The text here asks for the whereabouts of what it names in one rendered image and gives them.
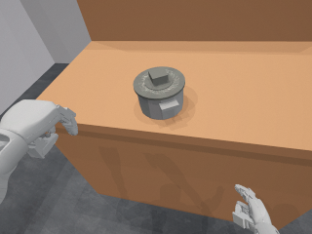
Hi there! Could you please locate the knob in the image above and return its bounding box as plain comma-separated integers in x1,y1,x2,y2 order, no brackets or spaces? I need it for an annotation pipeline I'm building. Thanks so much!
148,66,169,84

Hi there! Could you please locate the left robot forearm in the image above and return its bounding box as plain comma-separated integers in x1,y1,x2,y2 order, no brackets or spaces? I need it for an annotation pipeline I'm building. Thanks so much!
0,129,29,204

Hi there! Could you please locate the right robot forearm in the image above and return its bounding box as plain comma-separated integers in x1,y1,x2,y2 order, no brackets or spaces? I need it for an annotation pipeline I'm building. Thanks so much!
253,222,280,234

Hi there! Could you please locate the lid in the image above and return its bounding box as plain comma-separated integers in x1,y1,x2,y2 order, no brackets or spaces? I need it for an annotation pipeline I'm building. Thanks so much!
133,66,185,101

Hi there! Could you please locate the table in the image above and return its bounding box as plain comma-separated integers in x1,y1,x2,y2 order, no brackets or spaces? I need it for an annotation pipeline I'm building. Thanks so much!
36,0,312,230

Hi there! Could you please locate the pot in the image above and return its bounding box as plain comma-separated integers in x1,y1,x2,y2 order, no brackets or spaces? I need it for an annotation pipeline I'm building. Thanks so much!
137,89,183,120

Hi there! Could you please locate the robot right hand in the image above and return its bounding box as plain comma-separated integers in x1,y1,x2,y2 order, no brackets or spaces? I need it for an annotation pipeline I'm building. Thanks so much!
232,184,272,232

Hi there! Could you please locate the robot left hand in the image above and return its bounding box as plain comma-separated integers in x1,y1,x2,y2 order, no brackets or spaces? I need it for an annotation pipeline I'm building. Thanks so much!
0,99,78,159

